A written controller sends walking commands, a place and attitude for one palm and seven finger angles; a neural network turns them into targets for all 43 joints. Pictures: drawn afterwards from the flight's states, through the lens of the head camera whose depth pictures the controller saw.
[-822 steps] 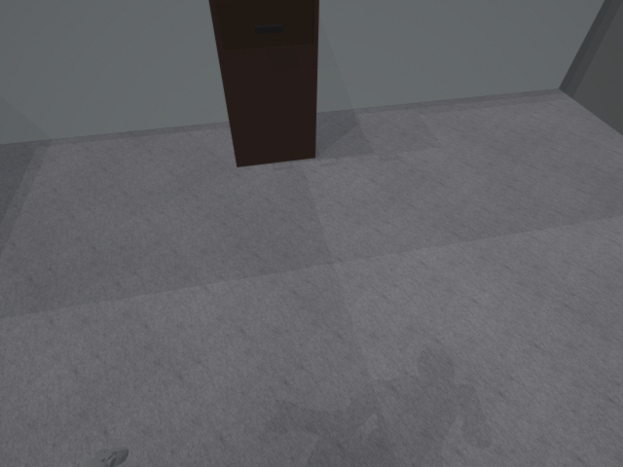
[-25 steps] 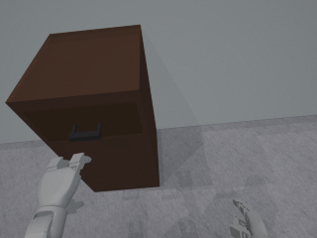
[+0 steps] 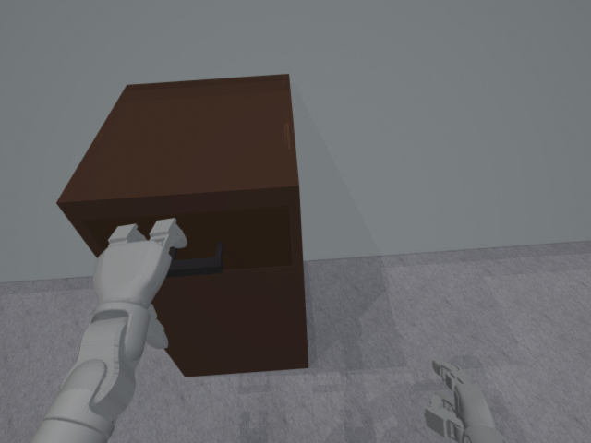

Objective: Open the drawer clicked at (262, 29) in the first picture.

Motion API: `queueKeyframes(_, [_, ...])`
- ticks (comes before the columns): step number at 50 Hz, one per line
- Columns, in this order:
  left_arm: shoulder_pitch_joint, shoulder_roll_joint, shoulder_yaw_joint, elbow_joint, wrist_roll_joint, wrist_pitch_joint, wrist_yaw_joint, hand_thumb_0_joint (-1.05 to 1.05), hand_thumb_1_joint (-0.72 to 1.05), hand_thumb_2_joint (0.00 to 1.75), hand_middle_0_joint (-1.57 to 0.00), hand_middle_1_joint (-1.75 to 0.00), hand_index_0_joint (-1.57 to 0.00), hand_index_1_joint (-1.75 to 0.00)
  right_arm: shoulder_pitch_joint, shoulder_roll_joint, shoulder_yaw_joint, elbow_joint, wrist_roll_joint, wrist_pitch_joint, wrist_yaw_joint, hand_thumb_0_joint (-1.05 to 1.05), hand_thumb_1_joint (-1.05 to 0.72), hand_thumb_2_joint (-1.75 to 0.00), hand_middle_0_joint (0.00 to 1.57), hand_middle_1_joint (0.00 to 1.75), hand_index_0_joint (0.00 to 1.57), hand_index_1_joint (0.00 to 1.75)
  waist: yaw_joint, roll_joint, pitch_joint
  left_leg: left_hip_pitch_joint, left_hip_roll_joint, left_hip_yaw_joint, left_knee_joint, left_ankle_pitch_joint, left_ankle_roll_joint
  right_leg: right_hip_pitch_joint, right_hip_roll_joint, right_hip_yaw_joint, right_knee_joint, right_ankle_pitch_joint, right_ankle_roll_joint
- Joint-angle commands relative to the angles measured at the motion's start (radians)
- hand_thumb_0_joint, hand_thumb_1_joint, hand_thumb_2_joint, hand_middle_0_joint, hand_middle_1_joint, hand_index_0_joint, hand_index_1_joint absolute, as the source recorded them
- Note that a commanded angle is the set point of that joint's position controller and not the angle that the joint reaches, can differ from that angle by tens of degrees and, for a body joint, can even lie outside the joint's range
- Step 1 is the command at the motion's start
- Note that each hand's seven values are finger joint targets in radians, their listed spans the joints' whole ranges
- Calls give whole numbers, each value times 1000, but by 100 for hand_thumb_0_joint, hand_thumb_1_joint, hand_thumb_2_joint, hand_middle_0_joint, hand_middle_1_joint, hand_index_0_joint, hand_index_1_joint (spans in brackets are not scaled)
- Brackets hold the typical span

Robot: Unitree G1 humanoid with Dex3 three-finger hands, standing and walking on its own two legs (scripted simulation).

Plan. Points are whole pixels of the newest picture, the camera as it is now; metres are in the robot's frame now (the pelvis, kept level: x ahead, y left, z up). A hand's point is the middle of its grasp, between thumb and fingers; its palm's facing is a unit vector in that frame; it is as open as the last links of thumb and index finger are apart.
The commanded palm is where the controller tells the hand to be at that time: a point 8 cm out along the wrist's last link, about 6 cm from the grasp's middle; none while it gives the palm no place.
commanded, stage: raise the hand with hooked fingers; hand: left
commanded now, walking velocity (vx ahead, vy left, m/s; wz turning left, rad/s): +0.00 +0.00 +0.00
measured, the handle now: (195, 258) +0.45 +0.26 -0.08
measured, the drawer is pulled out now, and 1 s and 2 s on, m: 0.00 0.00 0.00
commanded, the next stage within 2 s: move the hooked fingers above the handle in 0.50 s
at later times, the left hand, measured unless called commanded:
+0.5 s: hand (143, 277) +0.30 +0.25 +0.08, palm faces +0.08 -0.08 -0.99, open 13.8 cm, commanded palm +0.28 +0.25 +0.13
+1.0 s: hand (156, 280) +0.31 +0.24 +0.05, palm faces -0.02 -0.05 -1.00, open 13.8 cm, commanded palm +0.30 +0.24 +0.11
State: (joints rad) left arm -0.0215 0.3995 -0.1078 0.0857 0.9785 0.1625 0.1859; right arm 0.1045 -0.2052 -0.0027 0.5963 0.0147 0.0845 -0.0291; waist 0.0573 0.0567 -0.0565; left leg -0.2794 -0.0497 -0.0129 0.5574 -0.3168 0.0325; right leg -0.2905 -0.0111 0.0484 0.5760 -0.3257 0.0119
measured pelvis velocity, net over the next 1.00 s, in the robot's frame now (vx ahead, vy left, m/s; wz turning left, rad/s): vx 0.00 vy -0.03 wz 0.01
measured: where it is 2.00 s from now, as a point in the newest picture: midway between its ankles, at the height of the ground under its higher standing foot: outside the picture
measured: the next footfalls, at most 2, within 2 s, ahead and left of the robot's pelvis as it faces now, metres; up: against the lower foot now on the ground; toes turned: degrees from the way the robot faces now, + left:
none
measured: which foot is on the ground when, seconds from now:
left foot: down 0.00-1.00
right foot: down 0.00-1.00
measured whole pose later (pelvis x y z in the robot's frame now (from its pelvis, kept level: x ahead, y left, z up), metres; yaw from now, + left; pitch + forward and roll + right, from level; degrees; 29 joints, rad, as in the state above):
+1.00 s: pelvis +0.00 -0.03 +0.00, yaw +1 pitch +5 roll +1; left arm -0.13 0.46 -0.02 0.30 0.96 0.01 0.15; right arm 0.15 -0.26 -0.04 0.63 0.03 0.08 -0.04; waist 0.06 0.07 -0.05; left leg -0.30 -0.01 -0.04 0.51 -0.29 -0.01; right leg -0.31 0.02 0.02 0.54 -0.30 -0.03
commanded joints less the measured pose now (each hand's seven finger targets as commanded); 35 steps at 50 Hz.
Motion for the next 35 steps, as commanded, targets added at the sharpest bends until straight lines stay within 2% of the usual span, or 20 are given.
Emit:
queueKeyframes(1, [-333, 197, 116, -136, 3, 4, 1, 0, -50, 30, -30, -120, -30, -120, -98, -125, -33, -136, 5, -38, -3, 0, -90, -90, 20, 30, 20, 30, 0, 21, -143, 103, 39, -10, -125, 340, -20, 55, 39, -86, -92, 216, -66])
queueKeyframes(5, [-425, 228, 116, -139, -7, -14, -40, 0, -50, 30, -30, -120, -30, -120, -81, -131, -35, -132, 4, -39, -5, 0, -90, -90, 20, 30, 20, 30, -8, 4, -208, 151, 39, -20, -131, 394, -18, 94, 39, -82, -112, 247, -64])
queueKeyframes(6, [-395, 208, 101, -117, -10, -17, -53, 0, -50, 30, -30, -120, -30, -120, -79, -132, -35, -136, 3, -40, -3, 0, -90, -90, 20, 30, 20, 30, -6, 9, -197, 148, 39, -20, -133, 401, -19, 93, 38, -83, -117, 248, -63])
queueKeyframes(9, [-311, 164, 80, -90, -34, -38, -89, 0, -50, 30, -30, -120, -30, -120, -57, -137, -38, -140, 7, -37, 9, 0, -90, -90, 20, 30, 20, 30, -6, -45, -174, 138, 43, -21, -139, 406, -16, 93, 41, -91, -130, 251, -61])
queueKeyframes(10, [-307, 189, 100, -120, -34, -54, -94, 0, -50, 30, -30, -120, -30, -120, -57, -142, -40, -141, 4, -36, 13, 0, -90, -90, 20, 30, 20, 30, -1, -25, -172, 139, 45, -23, -142, 426, -19, 99, 41, -87, -134, 263, -62])
queueKeyframes(11, [-301, 188, 100, -126, -33, -63, -95, 0, -50, 30, -30, -120, -30, -120, -55, -142, -42, -143, 2, -35, 16, 0, -90, -90, 20, 30, 20, 30, 1, -30, -177, 144, 45, -23, -142, 444, -19, 101, 40, -88, -134, 270, -61])
queueKeyframes(14, [-336, 227, 136, -204, -26, -105, -76, 0, -50, 30, -30, -120, -30, -120, -50, -144, -43, -149, -1, -41, 22, 0, -90, -90, 20, 30, 20, 30, 8, 10, -211, 155, 47, -38, -142, 457, -23, 110, 41, -88, -132, 259, -65])
queueKeyframes(16, [-332, 237, 155, -208, -18, -123, -49, 0, -50, 30, -30, -120, -30, -120, -48, -141, -48, -142, -4, -43, 21, 0, -90, -90, 20, 30, 20, 30, 11, 7, -213, 163, 46, -38, -139, 464, -24, 97, 44, -86, -133, 261, -65])
queueKeyframes(18, [-353, 282, 200, -249, -15, -140, -14, 0, -50, 30, -30, -120, -30, -120, -44, -143, -53, -137, -7, -46, 20, 0, -90, -90, 20, 30, 20, 30, 19, 37, -241, 163, 41, -37, -139, 467, -30, 117, 44, -82, -127, 262, -70])
queueKeyframes(19, [-356, 266, 191, -244, -16, -141, 1, 0, -50, 30, -30, -120, -30, -120, -45, -138, -53, -137, -4, -51, 20, 0, -90, -90, 20, 30, 20, 30, 17, 47, -247, 172, 40, -38, -134, 459, -25, 107, 44, -83, -127, 262, -69])
queueKeyframes(23, [-316, 246, 189, -171, -26, -110, 36, 0, -50, 30, -30, -120, -30, -120, -42, -142, -60, -116, 5, -49, 21, 0, -90, -90, 20, 30, 20, 30, 11, 1, -225, 138, 35, -15, -139, 419, -21, 109, 46, -82, -132, 264, -67])
queueKeyframes(24, [-319, 221, 163, -169, -30, -100, 34, 0, -50, 30, -30, -120, -30, -120, -45, -143, -60, -115, 9, -52, 23, 0, -90, -90, 20, 30, 20, 30, 5, 1, -220, 136, 34, -12, -138, 415, -19, 104, 45, -83, -133, 271, -66])
queueKeyframes(28, [-301, 193, 117, -119, -36, -50, 6, 0, -50, 30, -30, -120, -30, -120, -62, -150, -59, -118, 17, -46, 21, 0, -90, -90, 20, 30, 20, 30, -5, -33, -198, 119, 29, 7, -148, 375, -11, 119, 41, -77, -147, 272, -60])
queueKeyframes(29, [-307, 188, 101, -131, -34, -46, -5, 0, -50, 30, -30, -120, -30, -120, -63, -152, -57, -122, 18, -47, 21, 0, -90, -90, 20, 30, 20, 30, -6, -24, -200, 119, 28, 6, -149, 369, -9, 120, 41, -78, -145, 271, -60])
queueKeyframes(32, [-317, 227, 122, -105, -26, -49, -28, 0, -50, 30, -30, -120, -30, -120, -68, -153, -51, -126, 14, -43, 12, 0, -90, -90, 20, 30, 20, 30, -3, -58, -200, 111, 18, 21, -145, 343, 2, 137, 36, -65, -154, 288, -55])
queueKeyframes(33, [-303, 281, 179, -101, -26, -58, -28, 0, -50, 30, -30, -120, -30, -120, -65, -157, -52, -123, 14, -39, 9, 0, -90, -90, 20, 30, 20, 30, 4, -65, -204, 98, 18, 22, -146, 345, 2, 159, 37, -59, -153, 294, -57])
queueKeyframes(34, [-303, 255, 158, -94, -24, -67, -34, 0, -50, 30, -30, -120, -30, -120, -70, -149, -47, -129, 13, -40, 6, 0, -90, -90, 20, 30, 20, 30, 4, -75, -200, 92, 11, 27, -138, 339, 8, 161, 34, -58, -151, 309, -53])
queueKeyframes(35, [-320, 280, 182, -85, -23, -80, -31, 0, -50, 30, -30, -120, -30, -120, -70, -148, -48, -124, 13, -41, 2, 0, -90, -90, 20, 30, 20, 30, 4, -75, -191, 84, 11, 31, -134, 340, 9, 157, 33, -53, -148, 324, -53])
